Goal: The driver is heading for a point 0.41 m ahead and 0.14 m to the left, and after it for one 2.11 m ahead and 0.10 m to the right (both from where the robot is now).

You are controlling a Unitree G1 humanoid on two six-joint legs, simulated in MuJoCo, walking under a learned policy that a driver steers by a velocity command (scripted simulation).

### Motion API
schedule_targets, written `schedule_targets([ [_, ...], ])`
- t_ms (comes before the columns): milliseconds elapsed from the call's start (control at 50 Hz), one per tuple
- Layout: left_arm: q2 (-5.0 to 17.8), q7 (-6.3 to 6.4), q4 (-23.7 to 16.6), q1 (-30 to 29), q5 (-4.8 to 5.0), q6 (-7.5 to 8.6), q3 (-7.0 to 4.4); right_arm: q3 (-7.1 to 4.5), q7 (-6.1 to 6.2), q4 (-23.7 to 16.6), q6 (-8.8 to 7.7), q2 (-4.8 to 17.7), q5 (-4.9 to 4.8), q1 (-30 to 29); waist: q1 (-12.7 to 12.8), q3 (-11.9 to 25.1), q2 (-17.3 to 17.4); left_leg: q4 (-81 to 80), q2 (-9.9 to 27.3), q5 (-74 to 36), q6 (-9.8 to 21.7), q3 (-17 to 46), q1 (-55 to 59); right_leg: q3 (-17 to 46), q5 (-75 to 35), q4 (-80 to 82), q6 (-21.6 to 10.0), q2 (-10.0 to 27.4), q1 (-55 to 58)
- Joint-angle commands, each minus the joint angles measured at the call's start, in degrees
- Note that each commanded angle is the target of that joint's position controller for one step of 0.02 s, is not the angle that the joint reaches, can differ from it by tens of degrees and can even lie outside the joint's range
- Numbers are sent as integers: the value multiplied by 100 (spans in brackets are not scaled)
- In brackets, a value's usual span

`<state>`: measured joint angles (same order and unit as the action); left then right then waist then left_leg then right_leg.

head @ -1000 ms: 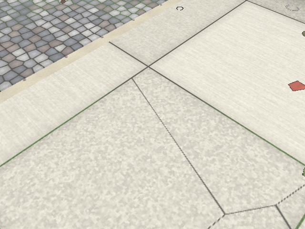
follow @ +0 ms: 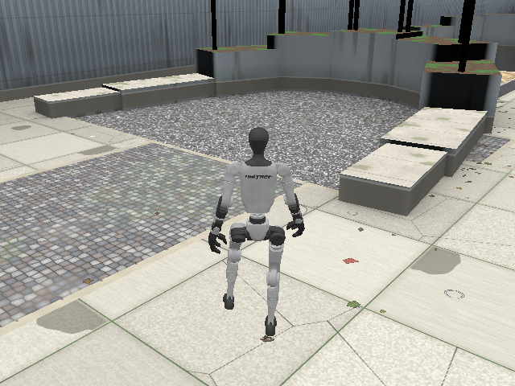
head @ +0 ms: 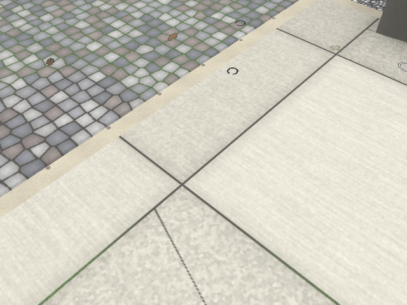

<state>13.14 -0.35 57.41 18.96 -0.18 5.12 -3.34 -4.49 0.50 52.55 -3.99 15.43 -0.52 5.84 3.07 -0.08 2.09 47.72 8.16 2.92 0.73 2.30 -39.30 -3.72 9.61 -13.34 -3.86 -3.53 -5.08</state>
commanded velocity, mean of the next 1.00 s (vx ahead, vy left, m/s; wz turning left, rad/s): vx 0.25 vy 0.00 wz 0.08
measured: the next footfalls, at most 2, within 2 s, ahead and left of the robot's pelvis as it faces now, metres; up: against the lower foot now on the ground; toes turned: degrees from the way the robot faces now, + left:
left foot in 0.24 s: +0.31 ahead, +0.16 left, +0.00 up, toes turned +8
right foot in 0.70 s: +0.53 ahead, +0.00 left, +0.00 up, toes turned +13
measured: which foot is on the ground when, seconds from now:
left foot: up 0.00-0.22, down 0.24-0.74, up 0.76-1.00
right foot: down 0.00-0.26, up 0.28-0.68, down 0.70-1.00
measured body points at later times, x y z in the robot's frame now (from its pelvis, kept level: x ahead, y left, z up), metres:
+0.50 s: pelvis +0.27 +0.09 +0.00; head +0.31 +0.11 +0.44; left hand +0.38 +0.39 -0.12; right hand +0.40 -0.17 -0.12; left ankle +0.27 +0.15 -0.75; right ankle +0.41 -0.07 -0.68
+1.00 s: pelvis +0.39 +0.10 -0.01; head +0.43 +0.10 +0.43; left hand +0.48 +0.40 -0.13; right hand +0.56 -0.17 -0.13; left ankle +0.39 +0.23 -0.73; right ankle +0.49 +0.00 -0.75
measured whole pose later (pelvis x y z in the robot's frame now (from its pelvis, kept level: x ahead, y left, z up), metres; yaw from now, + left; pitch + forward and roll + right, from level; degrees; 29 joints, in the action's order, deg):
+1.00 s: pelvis +0.39 +0.10 -0.01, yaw +4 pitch +3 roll +1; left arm 16.7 1.8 45.4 9.2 0.4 -1.3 -4.7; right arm -3.6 2.3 47.4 0.3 16.1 -0.4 6.5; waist 2.0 -2.3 -0.7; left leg 40.2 -2.3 21.1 -2.5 5.2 -23.2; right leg 8.7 4.4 -25.2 -0.6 -4.1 -23.6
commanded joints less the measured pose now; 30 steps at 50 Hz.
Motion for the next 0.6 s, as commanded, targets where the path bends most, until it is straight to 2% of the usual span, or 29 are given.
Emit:
schedule_targets([
  [20,942,81,-296,-152,32,77,-168,12,-65,-297,-49,151,-27,-336,-94,-264,-551,-865,-110,-899,-27,-178,196,578,-978,784,-720,1416,-283],
  [100,967,97,-80,231,40,26,-194,81,-192,-530,-35,150,-91,-905,113,-460,-500,-1371,-242,-821,125,-217,24,274,-1034,661,-645,1698,486],
  [160,1041,129,-46,207,60,-72,-241,78,-315,-729,-47,247,-103,-1058,49,-487,-539,-1545,-361,-155,356,-263,-27,87,-1747,241,-503,1952,1111],
  [200,1189,165,-137,-11,80,-132,-287,-20,-360,-713,-43,455,-70,-624,-251,-116,-726,-1525,-691,355,551,-592,800,-135,-3639,-533,-350,1943,1231],
  [220,1199,192,-191,-138,83,-185,-285,-142,-361,-544,-32,632,-56,85,-649,285,-705,-1665,-947,304,683,-781,1750,-360,-4433,-1469,-210,1784,1086],
  [240,1114,233,-291,-118,40,-211,-238,-329,-316,-294,-11,991,-61,1024,-1020,807,-483,-1698,-935,158,888,-463,3210,-539,-4121,-2808,-3,1523,310],
  [260,666,185,-526,266,-96,-112,-75,-499,-233,-229,21,1635,-38,1762,-942,1552,695,-1823,444,465,1732,2006,5386,-601,-1681,-5053,374,836,-1912],
  [280,409,92,-587,243,-53,113,47,-410,-248,-254,13,1511,-104,1761,-787,2083,1212,-2989,1210,1219,2356,4454,6297,341,2175,-6357,517,-57,-3391],
  [300,878,19,-723,-293,166,305,-74,-295,-233,-330,-8,1167,-43,1516,-917,1583,862,-3067,1044,801,2047,3838,5955,920,2061,-6703,374,319,-3985],
  [320,965,19,-825,-649,239,387,-81,-236,-208,-473,-36,936,3,1105,-818,1026,463,-2951,823,-272,1830,2885,5178,840,1670,-6527,294,568,-3971],
  [340,964,69,-807,-764,139,380,-118,-186,-215,-590,-48,785,27,687,-570,589,-79,-2930,593,-1482,1681,2134,4205,774,1390,-6071,332,774,-3654],
  [360,1052,130,-811,-744,23,300,-196,-141,-198,-679,-42,634,49,450,-363,449,-193,-2951,422,-2229,1567,1647,3505,757,1281,-5667,384,926,-3193],
  [380,1004,157,-858,-696,-12,195,-215,-122,-182,-735,-21,606,83,373,-223,406,-140,-3005,317,-2624,1555,1483,3038,749,1264,-5466,441,942,-2848],
  [400,878,186,-895,-617,-29,100,-211,-140,-160,-759,-9,690,84,370,-133,401,-95,-3039,252,-2932,1573,1341,2773,715,1222,-5179,518,916,-2693],
  [440,734,246,-1004,-692,-59,-20,-191,-214,-86,-780,6,952,80,476,-89,420,37,-3041,94,-3408,1557,1077,2499,606,801,-4524,655,736,-2623],
  [460,707,265,-1076,-833,-68,-55,-182,-239,-44,-786,35,1020,48,530,-116,452,93,-3004,26,-3435,1497,1011,2471,583,523,-4118,702,650,-2630],
  [520,564,190,-1072,-1070,-32,-78,-107,-155,63,-742,132,786,-7,585,-288,680,287,-2958,-188,-3080,1148,533,2599,492,-808,-2902,688,584,-2256],
  [560,531,95,-1111,-1367,-13,-43,-66,-65,95,-602,140,607,50,761,-470,690,295,-2994,-139,-2665,1034,485,2736,508,-1463,-2393,624,593,-1989],
  [600,632,28,-1112,-1480,-9,-25,-71,-7,79,-502,121,574,145,757,-508,571,302,-2941,17,-2452,1014,541,2965,570,-1439,-2104,508,625,-1920],
])
Velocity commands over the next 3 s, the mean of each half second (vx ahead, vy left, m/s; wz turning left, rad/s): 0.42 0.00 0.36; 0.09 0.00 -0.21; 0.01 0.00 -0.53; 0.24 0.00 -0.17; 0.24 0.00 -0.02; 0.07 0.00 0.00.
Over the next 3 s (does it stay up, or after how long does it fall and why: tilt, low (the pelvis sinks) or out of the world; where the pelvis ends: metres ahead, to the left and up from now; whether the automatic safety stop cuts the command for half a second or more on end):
stays up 0.75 0.03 -0.02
